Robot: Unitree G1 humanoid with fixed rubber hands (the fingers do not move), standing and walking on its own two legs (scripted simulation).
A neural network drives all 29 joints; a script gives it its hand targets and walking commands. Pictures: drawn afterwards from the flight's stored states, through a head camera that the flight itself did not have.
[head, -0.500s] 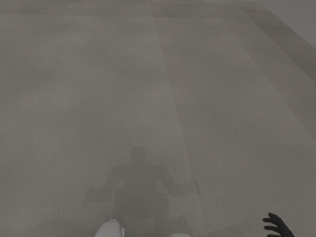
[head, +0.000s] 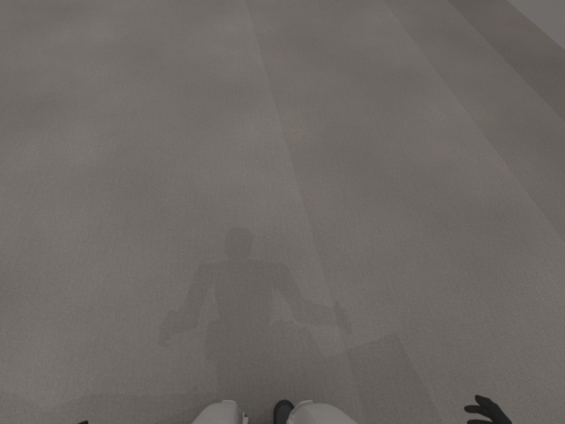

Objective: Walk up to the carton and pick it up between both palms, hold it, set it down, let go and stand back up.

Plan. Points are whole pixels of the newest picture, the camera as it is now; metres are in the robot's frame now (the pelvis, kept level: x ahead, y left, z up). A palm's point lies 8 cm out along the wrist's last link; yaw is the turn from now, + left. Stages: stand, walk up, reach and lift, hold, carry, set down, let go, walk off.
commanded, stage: walk up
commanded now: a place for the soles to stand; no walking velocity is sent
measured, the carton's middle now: out of the picture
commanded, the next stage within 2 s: none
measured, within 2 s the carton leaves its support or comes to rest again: neither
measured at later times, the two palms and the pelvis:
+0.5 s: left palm out of the picture -0.02 +0.33 -0.14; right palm (505, 400) +0.17 -0.30 -0.06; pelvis +0.02 +0.02 -0.01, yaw +0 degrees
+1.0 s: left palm out of the picture +0.16 +0.49 -0.13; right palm (375, 380) +0.19 -0.14 -0.09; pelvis +0.10 +0.17 -0.02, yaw -8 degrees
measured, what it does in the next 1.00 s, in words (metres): steps to the left: right foot, then right foot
